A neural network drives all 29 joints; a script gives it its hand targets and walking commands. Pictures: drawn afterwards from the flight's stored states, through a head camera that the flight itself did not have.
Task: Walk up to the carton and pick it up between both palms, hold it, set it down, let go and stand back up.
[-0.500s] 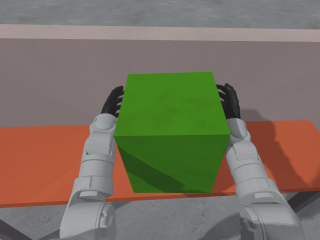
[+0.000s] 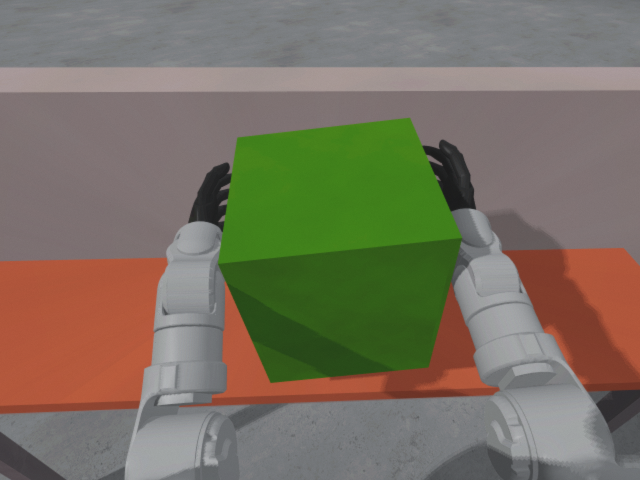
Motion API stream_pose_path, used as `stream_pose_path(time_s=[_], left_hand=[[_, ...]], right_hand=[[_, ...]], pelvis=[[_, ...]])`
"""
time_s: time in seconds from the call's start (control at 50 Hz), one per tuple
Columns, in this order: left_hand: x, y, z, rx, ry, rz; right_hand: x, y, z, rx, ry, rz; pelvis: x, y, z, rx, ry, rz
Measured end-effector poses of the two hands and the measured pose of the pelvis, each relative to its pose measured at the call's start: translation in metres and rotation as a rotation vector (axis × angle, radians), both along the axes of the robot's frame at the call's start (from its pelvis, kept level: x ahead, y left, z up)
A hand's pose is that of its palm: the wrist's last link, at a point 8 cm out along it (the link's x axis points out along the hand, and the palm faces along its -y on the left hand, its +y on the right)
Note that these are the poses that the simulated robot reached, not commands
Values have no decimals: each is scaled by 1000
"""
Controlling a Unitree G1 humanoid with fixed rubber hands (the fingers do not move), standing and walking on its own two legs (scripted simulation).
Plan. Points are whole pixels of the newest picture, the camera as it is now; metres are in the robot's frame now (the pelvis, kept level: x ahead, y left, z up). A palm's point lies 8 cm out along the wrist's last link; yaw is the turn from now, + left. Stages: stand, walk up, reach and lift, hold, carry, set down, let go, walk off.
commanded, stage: reach and lift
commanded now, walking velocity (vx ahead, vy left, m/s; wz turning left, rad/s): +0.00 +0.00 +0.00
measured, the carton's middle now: (336, 257) +0.35 -0.01 +0.13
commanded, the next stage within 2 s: hold in 1.12 s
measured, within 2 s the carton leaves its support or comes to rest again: neither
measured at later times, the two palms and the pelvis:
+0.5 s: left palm (201, 215) +0.36 +0.15 +0.19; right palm (458, 192) +0.37 -0.15 +0.21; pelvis -0.01 +0.00 +0.00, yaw +0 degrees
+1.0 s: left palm (201, 206) +0.37 +0.15 +0.20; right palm (459, 179) +0.37 -0.16 +0.22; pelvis +0.00 +0.00 +0.00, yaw +0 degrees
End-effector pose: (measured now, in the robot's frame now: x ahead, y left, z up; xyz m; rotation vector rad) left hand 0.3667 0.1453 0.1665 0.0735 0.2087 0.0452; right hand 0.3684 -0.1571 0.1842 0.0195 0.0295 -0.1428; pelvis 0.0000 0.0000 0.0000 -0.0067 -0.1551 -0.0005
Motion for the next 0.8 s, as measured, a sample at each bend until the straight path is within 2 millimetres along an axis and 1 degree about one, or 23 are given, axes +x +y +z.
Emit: stream_pose_path(time_s=[0.08,0.22,0.32,0.44,0.56,0.8], left_hand=[[-5,-1,4,0,-10,4],[-9,-2,6,-11,6,8],[-11,0,13,-16,-2,16],[-8,3,21,-20,3,23],[-5,2,23,-20,-4,16],[0,2,20,-16,12,13]], right_hand=[[-3,-1,5,-1,-9,5],[-7,-2,8,-4,7,7],[-7,0,17,-1,-1,15],[-3,3,22,0,8,16],[-1,2,27,-6,2,11],[4,2,27,0,22,12]], pelvis=[[-2,-2,0,0,-5,1],[-8,-3,0,2,-6,-4],[-11,-4,-1,2,3,-7],[-12,-4,0,4,9,0],[-11,-2,0,2,11,-1],[-5,1,-1,-2,8,-1]])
